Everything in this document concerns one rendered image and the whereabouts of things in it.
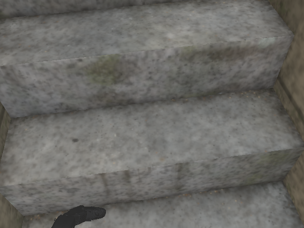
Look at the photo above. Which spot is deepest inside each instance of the left robot hand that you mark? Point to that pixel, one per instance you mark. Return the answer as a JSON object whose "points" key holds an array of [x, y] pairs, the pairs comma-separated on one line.
{"points": [[78, 215]]}

